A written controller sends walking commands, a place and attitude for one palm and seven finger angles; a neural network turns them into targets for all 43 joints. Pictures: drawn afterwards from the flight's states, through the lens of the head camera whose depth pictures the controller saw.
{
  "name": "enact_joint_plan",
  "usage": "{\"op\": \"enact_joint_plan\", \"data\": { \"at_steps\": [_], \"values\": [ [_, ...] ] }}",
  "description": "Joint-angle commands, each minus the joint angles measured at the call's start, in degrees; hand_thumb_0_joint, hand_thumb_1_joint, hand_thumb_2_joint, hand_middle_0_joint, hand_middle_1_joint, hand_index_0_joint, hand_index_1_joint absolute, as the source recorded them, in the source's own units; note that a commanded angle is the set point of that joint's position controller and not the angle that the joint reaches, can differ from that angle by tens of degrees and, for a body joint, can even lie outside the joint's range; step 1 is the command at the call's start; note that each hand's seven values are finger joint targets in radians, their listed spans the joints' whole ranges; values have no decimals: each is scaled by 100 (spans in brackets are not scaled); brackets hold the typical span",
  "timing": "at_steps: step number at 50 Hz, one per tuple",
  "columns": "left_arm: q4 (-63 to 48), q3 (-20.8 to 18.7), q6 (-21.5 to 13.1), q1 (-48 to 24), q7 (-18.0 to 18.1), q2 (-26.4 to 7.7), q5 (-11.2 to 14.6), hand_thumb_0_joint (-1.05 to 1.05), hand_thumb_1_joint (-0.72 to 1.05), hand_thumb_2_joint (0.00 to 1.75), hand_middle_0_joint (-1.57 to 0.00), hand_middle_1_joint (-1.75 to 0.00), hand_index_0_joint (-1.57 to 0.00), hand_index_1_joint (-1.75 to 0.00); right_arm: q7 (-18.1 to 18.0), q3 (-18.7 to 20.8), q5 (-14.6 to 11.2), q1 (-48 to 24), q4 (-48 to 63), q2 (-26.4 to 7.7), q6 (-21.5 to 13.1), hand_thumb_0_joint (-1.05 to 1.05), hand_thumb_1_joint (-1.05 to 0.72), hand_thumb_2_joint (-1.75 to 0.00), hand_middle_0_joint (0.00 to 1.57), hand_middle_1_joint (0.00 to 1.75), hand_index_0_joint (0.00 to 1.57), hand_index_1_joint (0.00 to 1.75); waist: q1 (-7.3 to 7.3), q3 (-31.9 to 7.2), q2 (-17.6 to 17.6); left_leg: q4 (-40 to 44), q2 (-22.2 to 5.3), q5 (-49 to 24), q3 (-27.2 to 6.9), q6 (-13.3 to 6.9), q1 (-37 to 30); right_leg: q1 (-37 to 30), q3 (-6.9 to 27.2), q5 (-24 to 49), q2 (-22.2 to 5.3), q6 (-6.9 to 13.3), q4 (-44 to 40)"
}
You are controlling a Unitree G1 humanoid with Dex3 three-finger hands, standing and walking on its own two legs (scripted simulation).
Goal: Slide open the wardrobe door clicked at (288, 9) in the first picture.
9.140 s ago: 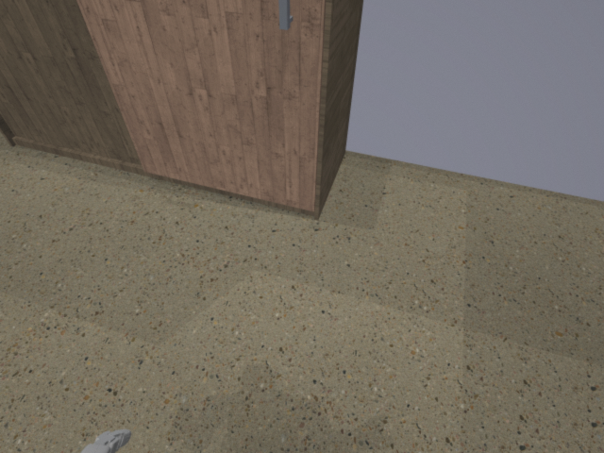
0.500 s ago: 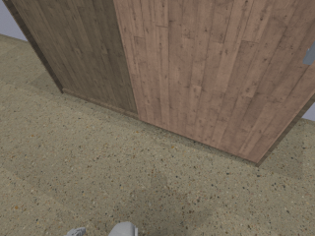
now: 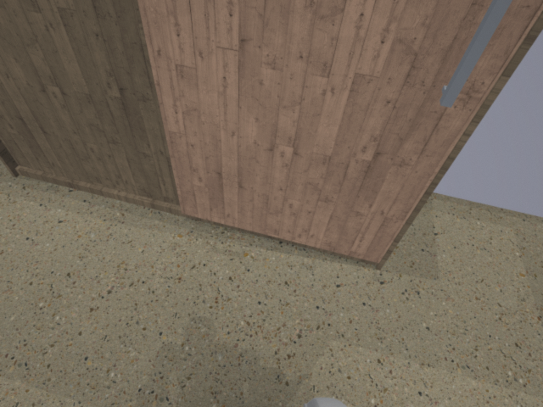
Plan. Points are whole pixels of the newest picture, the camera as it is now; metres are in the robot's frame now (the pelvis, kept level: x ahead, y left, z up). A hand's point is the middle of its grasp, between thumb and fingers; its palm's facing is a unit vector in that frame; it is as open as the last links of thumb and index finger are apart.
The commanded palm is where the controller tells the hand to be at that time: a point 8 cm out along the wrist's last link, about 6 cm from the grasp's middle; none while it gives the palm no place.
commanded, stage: take the last steps up to it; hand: right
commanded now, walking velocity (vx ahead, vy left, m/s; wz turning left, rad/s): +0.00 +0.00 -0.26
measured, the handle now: (472, 46) +0.80 -0.34 +0.20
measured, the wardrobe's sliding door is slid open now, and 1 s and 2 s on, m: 0.00 0.00 0.00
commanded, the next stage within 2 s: come to a stop and stand still in 1.28 s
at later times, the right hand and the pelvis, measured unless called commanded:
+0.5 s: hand out of the picture +0.03 -0.27 -0.17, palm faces +0.14 +0.97 -0.19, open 7.4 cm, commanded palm none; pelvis +0.03 -0.07 +0.01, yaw -6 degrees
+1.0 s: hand (390, 373) +0.23 -0.20 -0.16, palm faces +0.15 +0.96 -0.24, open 7.1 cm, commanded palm none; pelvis +0.19 -0.01 +0.00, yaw -6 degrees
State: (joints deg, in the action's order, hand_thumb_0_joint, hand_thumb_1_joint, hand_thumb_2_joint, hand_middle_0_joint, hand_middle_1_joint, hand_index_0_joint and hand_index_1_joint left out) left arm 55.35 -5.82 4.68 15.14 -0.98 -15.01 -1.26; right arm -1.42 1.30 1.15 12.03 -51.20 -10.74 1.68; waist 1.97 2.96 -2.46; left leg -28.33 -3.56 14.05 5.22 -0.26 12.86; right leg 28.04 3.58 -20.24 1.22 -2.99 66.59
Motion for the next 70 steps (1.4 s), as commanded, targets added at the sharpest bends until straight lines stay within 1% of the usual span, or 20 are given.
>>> {"op": "enact_joint_plan", "data": {
  "at_steps": [1, 5, 8, 9, 11, 12, 18, 33, 37, 38, 39, 40, 42, 46, 59, 64, 65, 66, 67, 70],
  "values": [
    [-416, 41, -141, -376, 6, -244, 15, 0, 90, 90, -20, -30, -20, -30, -71, 339, 40, 211, 258, -1146, -200, 0, -90, -90, 20, 30, 20, 30, -351, -142, 1304, 1112, -1376, -588, -985, -647, -379, 27, -263, -415, -184, -105, -999],
    [-411, 157, -241, -652, 55, -102, 85, 0, 90, 90, -20, -30, -20, -30, -48, 398, 88, 659, -15, -1348, -197, 0, -90, -90, 20, 30, 20, 30, -554, -376, 1477, 683, -1540, -2143, -1044, -816, -700, -563, -542, -856, -100, -35, -2336],
    [-191, 217, -340, -67, 74, -78, 85, 0, 90, 90, -20, -30, -20, -30, -22, 411, 38, 479, -135, -1347, -197, 0, -90, -90, 20, 30, 20, 30, -259, -660, 1436, 477, -1409, -1213, -868, -446, -388, -1648, -753, -77, -35, 40, -3691],
    [-73, 209, -405, 233, 72, -177, 76, 0, 90, 90, -20, -30, -20, -30, -10, 396, -3, 353, -128, -1276, -162, 0, -90, -90, 20, 30, 20, 30, -99, -751, 1110, 194, -1197, -284, -598, -192, 144, -2401, -714, 378, -80, 105, -4428],
    [-4, 9, -474, 727, 105, -1137, -24, 0, 90, 90, -20, -30, -20, -30, 70, 251, -36, 147, 150, -562, -106, 0, -90, -90, 20, 30, 20, 30, 205, -495, -1791, -2122, 2, 2066, 434, 402, 2435, -3310, 1932, -35, -2161, 934, -5389],
    [52, 10, -438, 815, 119, -1193, -30, 0, 90, 90, -20, -30, -20, -30, 72, 231, 23, -276, 204, -679, -105, 0, -90, -90, 20, 30, 20, 30, 344, -115, -1365, -2738, -123, 2017, -56, 285, 2594, -2763, 2077, -265, -2411, 1343, -5566],
    [136, 282, -718, 530, 257, -376, 44, 0, 90, 90, -20, -30, -20, -30, 254, 208, 43, 65, -389, -567, -215, 0, -90, -90, 20, 30, 20, 30, -84, 443, -565, -3530, -264, 307, -173, 348, 2509, -2565, 740, 1399, -1358, 1141, -5577],
    [781, 269, -849, 1519, 327, -186, -30, 0, 90, 90, -20, -30, -20, -30, 269, 164, -41, -1149, 30, -254, -301, 0, -90, -90, 20, 30, 20, 30, 123, 719, -451, -1393, -169, 136, 23, 190, 2014, -2822, 439, 3123, -1646, 1281, -5229],
    [845, 242, -863, 1393, 310, -298, 39, 0, 90, 90, -20, -30, -20, -30, 221, 288, -9, 687, -524, -513, -468, 0, -90, -90, 20, 30, 20, 30, -715, -307, 88, -149, 237, -557, 213, -70, -814, -2220, -133, 4441, -1150, 855, -3120],
    [769, 261, -886, 1511, 240, -85, 97, 0, 90, 90, -20, -30, -20, -30, 142, 417, 48, 1481, -742, -1047, -560, 0, -90, -90, 20, 30, 20, 30, -989, -964, 1000, 63, -895, -662, -1079, -461, -2407, -917, -425, 2836, -720, 593, -1634],
    [624, 287, -889, 1648, 234, 179, 124, 0, 90, 90, -20, -30, -20, -30, 93, 533, -2, 2012, -902, -1522, -555, 0, -90, -90, 20, 30, 20, 30, -940, -1457, 1979, 757, -2408, -1405, -3313, -1038, -2871, 85, -586, -1076, 88, 401, 83],
    [548, 241, -816, 1267, 236, 32, 132, 0, 90, 90, -20, -30, -20, -30, 74, 523, -93, 1718, -841, -1466, -504, 0, -90, -90, 20, 30, 20, 30, -900, -933, 1241, 1224, -2462, -519, -3362, -1249, -2110, 297, -120, -1221, -244, 512, 776],
    [529, 218, -727, 883, 155, 241, 64, 0, 90, 90, -20, -30, -20, -30, 56, 395, -73, 584, -582, -984, -486, 0, -90, -90, 20, 30, 20, 30, -521, 115, 683, 1835, -2077, 1879, -2918, -970, -227, 373, -127, -311, -671, 516, 944],
    [682, 243, -484, 1267, 94, 557, -44, 0, 90, 90, -20, -30, -20, -30, 55, 209, -24, 171, -562, -393, -559, 0, -90, -90, 20, 30, 20, 30, 6, 274, 827, 2035, -1270, 807, -1024, -491, 926, -189, -358, 570, -825, 272, 164],
    [8, 310, -661, -653, -32, 449, 8, 0, 90, 90, -20, -30, -20, -30, 40, 211, 26, 1390, -1171, -557, -659, 0, -90, -90, 20, 30, 20, 30, -515, 180, 860, 1484, -1430, -1945, -815, -802, -771, 60, -834, 643, -688, 99, -2771],
    [261, 311, -776, 1, 59, 225, 14, 0, 90, 90, -20, -30, -20, -30, 3, 199, -18, 1306, -1268, -500, -551, 0, -90, -90, 20, 30, 20, 30, -118, -266, 596, 93, -955, -2629, -280, -420, -426, -1969, -1129, 1279, -340, 267, -4230],
    [432, 238, -837, 633, 113, -145, -21, 0, 90, 90, -20, -30, -20, -30, 9, 159, -47, 1326, -1203, -340, -537, 0, -90, -90, 20, 30, 20, 30, 110, -731, -15, -1001, -532, -1806, 41, -171, 297, -3195, -517, 2346, -991, 502, -4285],
    [560, 132, -837, 1130, 161, -608, -35, 0, 90, 90, -20, -30, -20, -30, 26, 79, -84, 1406, -1109, -42, -546, 0, -90, -90, 20, 30, 20, 30, 211, -1093, -1169, -2308, 89, 1184, 456, 74, 1529, -4206, 825, 3903, -2242, 1129, -4266],
    [640, 161, -740, 1272, 197, -643, 13, 0, 90, 90, -20, -30, -20, -30, -22, 60, -28, 1215, -1028, -73, -527, 0, -90, -90, 20, 30, 20, 30, 230, -992, -1039, -3193, 97, 2314, 111, 44, 1804, -3947, 909, 4105, -2610, 1523, -4521],
    [428, 344, -750, 302, 279, -50, 33, 0, 90, 90, -20, -30, -20, -30, -2, 96, 0, 871, -1121, -15, -391, 0, -90, -90, 20, 30, 20, 30, -64, 21, -330, -3489, -388, 1472, -303, 145, 1749, -2370, 329, 3766, -2235, 1370, -4948]
  ]
}}
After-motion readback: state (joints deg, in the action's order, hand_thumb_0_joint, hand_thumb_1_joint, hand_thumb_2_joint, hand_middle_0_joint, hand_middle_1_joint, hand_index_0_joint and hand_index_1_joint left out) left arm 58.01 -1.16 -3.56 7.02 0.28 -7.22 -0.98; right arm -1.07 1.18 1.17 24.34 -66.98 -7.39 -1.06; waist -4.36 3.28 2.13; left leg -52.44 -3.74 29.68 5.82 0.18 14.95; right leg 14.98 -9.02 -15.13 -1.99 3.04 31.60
